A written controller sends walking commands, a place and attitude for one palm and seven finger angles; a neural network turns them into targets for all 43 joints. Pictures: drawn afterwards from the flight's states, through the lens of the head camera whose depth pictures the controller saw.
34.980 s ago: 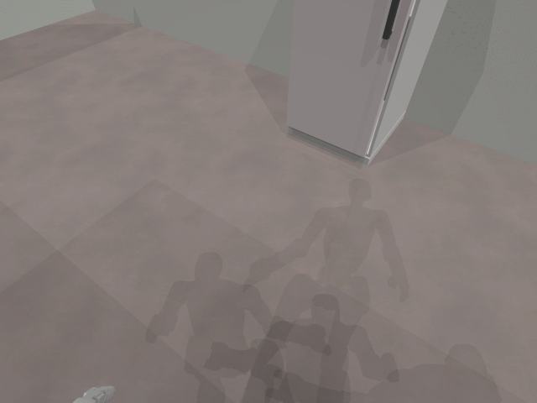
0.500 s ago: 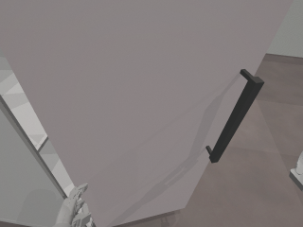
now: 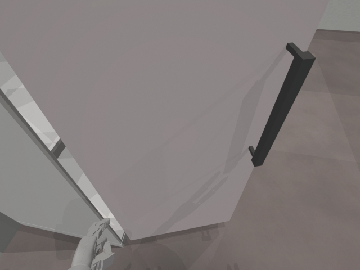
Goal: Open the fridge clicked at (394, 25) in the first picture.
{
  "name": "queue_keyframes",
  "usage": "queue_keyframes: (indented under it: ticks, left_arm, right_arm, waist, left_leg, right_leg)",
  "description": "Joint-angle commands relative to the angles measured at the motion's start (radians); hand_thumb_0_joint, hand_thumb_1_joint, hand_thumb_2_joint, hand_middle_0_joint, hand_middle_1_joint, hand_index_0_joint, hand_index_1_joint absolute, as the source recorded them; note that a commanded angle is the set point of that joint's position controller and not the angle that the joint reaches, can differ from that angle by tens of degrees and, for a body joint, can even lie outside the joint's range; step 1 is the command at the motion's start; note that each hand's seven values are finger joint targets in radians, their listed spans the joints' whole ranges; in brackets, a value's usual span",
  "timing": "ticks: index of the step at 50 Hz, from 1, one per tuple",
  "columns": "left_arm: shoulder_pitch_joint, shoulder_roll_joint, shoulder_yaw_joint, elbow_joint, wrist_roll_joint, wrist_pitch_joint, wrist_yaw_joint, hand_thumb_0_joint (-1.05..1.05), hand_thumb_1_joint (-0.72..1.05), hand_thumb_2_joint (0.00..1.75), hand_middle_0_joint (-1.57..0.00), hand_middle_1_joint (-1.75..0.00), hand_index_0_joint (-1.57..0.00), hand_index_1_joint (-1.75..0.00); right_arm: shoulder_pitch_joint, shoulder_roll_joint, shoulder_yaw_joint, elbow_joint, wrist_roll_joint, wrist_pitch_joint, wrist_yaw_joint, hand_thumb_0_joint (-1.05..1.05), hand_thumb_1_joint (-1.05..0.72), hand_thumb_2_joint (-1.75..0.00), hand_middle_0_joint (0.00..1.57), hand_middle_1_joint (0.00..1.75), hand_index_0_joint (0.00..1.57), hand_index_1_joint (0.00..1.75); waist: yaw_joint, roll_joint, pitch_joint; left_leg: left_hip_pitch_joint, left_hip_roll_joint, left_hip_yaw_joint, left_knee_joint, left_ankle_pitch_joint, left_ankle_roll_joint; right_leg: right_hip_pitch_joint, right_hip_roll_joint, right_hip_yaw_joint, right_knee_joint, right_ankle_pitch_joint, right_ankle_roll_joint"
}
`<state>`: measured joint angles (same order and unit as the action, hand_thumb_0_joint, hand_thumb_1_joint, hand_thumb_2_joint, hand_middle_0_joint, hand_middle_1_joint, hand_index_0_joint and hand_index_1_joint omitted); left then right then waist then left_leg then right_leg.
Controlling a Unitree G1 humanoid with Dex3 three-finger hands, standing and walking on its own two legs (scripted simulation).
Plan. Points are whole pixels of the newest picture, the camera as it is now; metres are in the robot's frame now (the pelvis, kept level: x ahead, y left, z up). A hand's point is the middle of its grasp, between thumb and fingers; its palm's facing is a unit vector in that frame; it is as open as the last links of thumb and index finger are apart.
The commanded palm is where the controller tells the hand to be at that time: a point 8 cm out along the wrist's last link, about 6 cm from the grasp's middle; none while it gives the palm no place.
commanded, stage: step back with the hand held close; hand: right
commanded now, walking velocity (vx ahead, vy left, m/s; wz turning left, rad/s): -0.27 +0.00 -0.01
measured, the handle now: (270, 116) +0.42 -0.19 +0.13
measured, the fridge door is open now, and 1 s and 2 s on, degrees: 68 68 68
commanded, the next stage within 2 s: stop stepping back and stand still in 0.70 s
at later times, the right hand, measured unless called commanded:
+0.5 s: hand out of the picture +0.14 -0.26 +0.18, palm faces +0.37 +0.82 -0.45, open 7.4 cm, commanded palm +0.07 -0.30 +0.19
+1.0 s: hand out of the picture -0.01 -0.27 +0.19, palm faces +0.41 +0.79 -0.46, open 7.4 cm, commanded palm -0.06 -0.31 +0.19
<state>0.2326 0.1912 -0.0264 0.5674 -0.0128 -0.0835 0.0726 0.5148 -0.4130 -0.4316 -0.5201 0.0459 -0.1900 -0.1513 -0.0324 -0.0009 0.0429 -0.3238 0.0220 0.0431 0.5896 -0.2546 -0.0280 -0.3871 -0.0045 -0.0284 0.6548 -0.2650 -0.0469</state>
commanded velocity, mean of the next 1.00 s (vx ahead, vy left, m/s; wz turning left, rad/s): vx -0.22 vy -0.01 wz -0.02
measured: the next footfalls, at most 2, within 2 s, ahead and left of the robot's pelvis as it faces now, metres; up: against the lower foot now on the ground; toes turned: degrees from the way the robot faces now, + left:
left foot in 0.44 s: -0.06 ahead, +0.14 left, +0.00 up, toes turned +4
left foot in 0.92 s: -0.15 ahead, +0.12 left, +0.00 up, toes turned +5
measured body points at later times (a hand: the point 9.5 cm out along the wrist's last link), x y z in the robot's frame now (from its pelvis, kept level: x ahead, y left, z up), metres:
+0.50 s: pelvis -0.08 -0.01 +0.00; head -0.05 -0.03 +0.45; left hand +0.10 +0.22 -0.07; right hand +0.11 -0.30 +0.21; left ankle -0.10 +0.14 -0.72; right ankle +0.05 -0.09 -0.72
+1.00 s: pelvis -0.21 -0.01 +0.00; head -0.21 -0.03 +0.45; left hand -0.06 +0.23 -0.08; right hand -0.04 -0.31 +0.21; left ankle -0.19 +0.12 -0.72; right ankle -0.13 -0.11 -0.68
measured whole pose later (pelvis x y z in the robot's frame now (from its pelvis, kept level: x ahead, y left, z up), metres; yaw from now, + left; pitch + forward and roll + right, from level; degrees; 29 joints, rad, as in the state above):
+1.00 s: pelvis -0.21 -0.01 +0.00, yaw +1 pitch -3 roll +2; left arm 0.25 0.19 -0.01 0.62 -0.01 -0.09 0.05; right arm 0.56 -0.47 -0.45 -0.55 0.06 -0.20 -0.13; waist -0.01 0.00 0.03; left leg -0.24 -0.01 0.06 0.57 -0.27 0.01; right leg -0.55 0.01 0.03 1.01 -0.39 0.01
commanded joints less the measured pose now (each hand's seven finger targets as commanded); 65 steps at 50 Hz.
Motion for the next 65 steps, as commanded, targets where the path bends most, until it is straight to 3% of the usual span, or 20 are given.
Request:
queue_keyframes:
  ticks: [1,5,9,16,21,23,25,28,31,33,37,44,45,47,48,56,57,59,62,65]
  left_arm:
    - [-0.057,0.151,0.072,-0.122,0.0,-0.051,0.017,0.0,0.9,0.9,-0.2,-0.3,-0.2,-0.3]
    - [-0.077,0.13,0.056,-0.108,0.007,-0.054,0.01,0.0,0.9,0.9,-0.2,-0.3,-0.2,-0.3]
    - [-0.106,0.154,0.068,-0.143,0.012,-0.081,0.021,0.0,0.9,0.9,-0.2,-0.3,-0.2,-0.3]
    - [-0.066,0.153,0.074,-0.094,0.012,-0.111,-0.001,0.0,0.9,0.9,-0.2,-0.3,-0.2,-0.3]
    - [-0.101,0.163,0.066,-0.1,0.007,-0.094,0.003,0.0,0.9,0.9,-0.2,-0.3,-0.2,-0.3]
    - [-0.104,0.156,0.077,-0.121,-0.008,-0.081,0.006,0.0,0.9,0.9,-0.2,-0.3,-0.2,-0.3]
    - [-0.084,0.135,0.087,-0.124,-0.02,-0.059,0.011,0.0,0.9,0.9,-0.2,-0.3,-0.2,-0.3]
    - [-0.126,0.083,0.048,-0.121,-0.001,-0.041,0.004,0.0,0.9,0.9,-0.2,-0.3,-0.2,-0.3]
    - [-0.142,0.117,0.046,-0.117,-0.004,-0.036,0.033,0.0,0.9,0.9,-0.2,-0.3,-0.2,-0.3]
    - [-0.093,0.141,0.078,-0.125,-0.013,-0.061,0.013,0.0,0.9,0.9,-0.2,-0.3,-0.2,-0.3]
    - [-0.063,0.143,0.094,-0.089,0.014,-0.093,-0.011,0.0,0.9,0.9,-0.2,-0.3,-0.2,-0.3]
    - [-0.094,0.153,0.079,-0.138,-0.001,-0.07,-0.012,0.0,0.9,0.9,-0.2,-0.3,-0.2,-0.3]
    - [-0.079,0.141,0.078,-0.137,-0.002,-0.058,-0.008,0.0,0.9,0.9,-0.2,-0.3,-0.2,-0.3]
    - [-0.071,0.13,0.082,-0.133,-0.014,-0.055,0.0,0.0,0.9,0.9,-0.2,-0.3,-0.2,-0.3]
    - [-0.049,0.147,0.093,-0.093,-0.013,-0.05,-0.001,0.0,0.9,0.9,-0.2,-0.3,-0.2,-0.3]
    - [-0.047,0.136,0.074,-0.076,0.011,-0.108,0.032,0.0,0.9,0.9,-0.2,-0.3,-0.2,-0.3]
    - [-0.056,0.157,0.08,-0.095,0.014,-0.12,0.031,0.0,0.9,0.9,-0.2,-0.3,-0.2,-0.3]
    - [-0.054,0.115,0.084,-0.062,0.017,-0.13,0.009,0.0,0.9,0.9,-0.2,-0.3,-0.2,-0.3]
    - [-0.079,0.127,0.081,-0.043,0.01,-0.131,-0.03,0.0,0.9,0.9,-0.2,-0.3,-0.2,-0.3]
    - [-0.075,0.149,0.079,-0.069,0.011,-0.093,-0.022,0.0,0.9,0.9,-0.2,-0.3,-0.2,-0.3]
  right_arm:
    - [-0.081,-0.193,-0.114,-0.206,-0.002,-0.07,-0.025,0.0,-0.9,-0.9,0.2,0.3,0.2,0.3]
    - [-0.09,-0.205,-0.122,-0.251,0.003,-0.077,-0.041,0.0,-0.9,-0.9,0.2,0.3,0.2,0.3]
    - [-0.058,-0.204,-0.171,-0.269,-0.022,-0.117,-0.035,0.0,-0.9,-0.9,0.2,0.3,0.2,0.3]
    - [-0.015,-0.156,-0.109,-0.233,0.003,-0.113,-0.017,0.0,-0.9,-0.9,0.2,0.3,0.2,0.3]
    - [-0.039,-0.212,-0.139,-0.226,0.002,-0.111,0.005,0.0,-0.9,-0.9,0.2,0.3,0.2,0.3]
    - [-0.045,-0.198,-0.13,-0.216,0.016,-0.11,0.018,0.0,-0.9,-0.9,0.2,0.3,0.2,0.3]
    - [0.005,-0.216,-0.128,-0.218,0.039,-0.109,0.014,0.0,-0.9,-0.9,0.2,0.3,0.2,0.3]
    - [-0.061,-0.228,-0.144,-0.245,0.023,-0.096,-0.011,0.0,-0.9,-0.9,0.2,0.3,0.2,0.3]
    - [-0.071,-0.234,-0.146,-0.239,0.002,-0.097,-0.022,0.0,-0.9,-0.9,0.2,0.3,0.2,0.3]
    - [-0.067,-0.213,-0.129,-0.281,0.017,-0.126,-0.009,0.0,-0.9,-0.9,0.2,0.3,0.2,0.3]
    - [-0.003,-0.185,-0.131,-0.343,0.019,-0.123,-0.007,0.0,-0.9,-0.9,0.2,0.3,0.2,0.3]
    - [0.057,-0.222,-0.18,-0.229,0.013,-0.077,-0.001,0.0,-0.9,-0.9,0.2,0.3,0.2,0.3]
    - [0.033,-0.235,-0.18,-0.208,0.006,-0.071,0.0,0.0,-0.9,-0.9,0.2,0.3,0.2,0.3]
    - [-0.046,-0.238,-0.157,-0.188,0.024,-0.052,-0.008,0.0,-0.9,-0.9,0.2,0.3,0.2,0.3]
    - [-0.053,-0.179,-0.109,-0.129,0.024,-0.036,-0.005,0.0,-0.9,-0.9,0.2,0.3,0.2,0.3]
    - [-0.177,-0.181,-0.065,-0.221,-0.024,-0.066,-0.034,0.0,-0.9,-0.9,0.2,0.3,0.2,0.3]
    - [-0.205,-0.19,-0.069,-0.294,-0.025,-0.082,-0.037,0.0,-0.9,-0.9,0.2,0.3,0.2,0.3]
    - [-0.193,-0.227,-0.109,-0.278,-0.028,-0.092,-0.03,0.0,-0.9,-0.9,0.2,0.3,0.2,0.3]
    - [-0.079,-0.195,-0.119,-0.208,-0.03,-0.105,-0.016,0.0,-0.9,-0.9,0.2,0.3,0.2,0.3]
    - [-0.021,-0.17,-0.117,-0.126,-0.022,-0.089,-0.004,0.0,-0.9,-0.9,0.2,0.3,0.2,0.3]
  waist:
    - [0.035,0.117,-0.082]
    - [0.043,0.125,-0.128]
    - [0.03,-0.333,-0.11]
    - [0.02,-0.205,-0.156]
    - [0.009,-0.178,-0.197]
    - [0.013,-0.062,-0.182]
    - [0.03,0.172,-0.148]
    - [0.041,0.194,-0.107]
    - [0.05,-0.013,-0.087]
    - [0.026,-0.249,-0.221]
    - [0.031,-0.215,-0.229]
    - [0.023,-0.196,-0.141]
    - [0.027,-0.073,-0.134]
    - [0.032,0.281,-0.09]
    - [0.059,0.309,-0.037]
    - [0.051,-0.101,-0.072]
    - [0.036,-0.333,-0.096]
    - [0.077,-0.45,-0.009]
    - [0.035,-0.138,0.02]
    - [0.028,-0.228,-0.035]
  left_leg:
    - [-0.097,0.222,-0.292,-0.257,-0.156,0.142]
    - [-0.088,0.262,-0.215,-0.168,0.07,0.147]
    - [0.139,-0.023,-0.054,0.374,-0.186,0.015]
    - [-0.008,-0.023,-0.032,0.043,-0.211,0.014]
    - [0.175,-0.019,-0.005,-0.245,0.041,0.024]
    - [0.141,0.027,-0.031,-0.217,0.011,0.071]
    - [-0.169,0.246,-0.235,-0.317,-0.138,0.19]
    - [0.01,0.332,-0.204,-0.178,0.54,0.217]
    - [0.079,0.167,-0.077,0.074,0.592,0.061]
    - [-0.046,0.0,-0.069,0.284,-0.153,0.026]
    - [-0.075,-0.047,-0.086,0.356,-0.261,0.01]
    - [0.292,-0.055,0.054,-0.147,-0.091,0.045]
    - [0.244,0.017,0.004,-0.241,-0.094,0.076]
    - [-0.085,0.356,-0.425,-0.439,-0.285,0.248]
    - [-0.179,0.353,-0.421,-0.418,-0.296,0.258]
    - [-0.065,0.088,-0.089,-0.005,-0.277,0.106]
    - [-0.098,-0.038,0.007,0.24,-0.261,0.06]
    - [-0.207,-0.061,-0.017,0.579,-0.293,0.035]
    - [-0.116,-0.001,-0.057,0.351,-0.218,0.049]
    - [0.243,-0.071,0.067,0.024,-0.179,0.056]
  right_leg:
    - [0.01,-0.037,0.092,0.05,-0.242,0.009]
    - [0.1,-0.04,0.097,0.001,-0.088,0.015]
    - [-0.227,-0.323,0.42,-0.493,-0.384,-0.104]
    - [0.165,-0.257,0.294,-0.31,0.174,-0.09]
    - [0.113,-0.198,0.216,-0.246,0.087,-0.027]
    - [0.051,-0.137,0.146,-0.196,-0.128,0.013]
    - [0.171,-0.013,0.037,0.182,-0.145,0.071]
    - [-0.042,-0.028,0.084,0.249,-0.197,0.062]
    - [0.054,-0.082,0.075,-0.284,0.316,0.023]
    - [0.271,-0.291,0.223,-0.28,0.822,-0.055]
    - [0.229,-0.289,0.281,-0.281,0.607,-0.109]
    - [-0.107,-0.118,0.145,-0.282,-0.383,-0.003]
    - [-0.085,-0.042,0.073,-0.101,-0.381,0.022]
    - [-0.06,0.065,0.04,0.538,-0.234,0.066]
    - [-0.063,0.025,0.107,0.673,-0.153,0.062]
    - [0.237,-0.011,-0.015,-0.375,-0.095,-0.017]
    - [0.246,-0.149,0.189,-0.462,-0.101,-0.071]
    - [0.064,-0.271,0.501,-0.507,-0.238,-0.169]
    - [-0.015,-0.265,0.366,-0.418,-0.264,-0.162]
    - [-0.167,-0.182,0.205,-0.364,-0.439,-0.083]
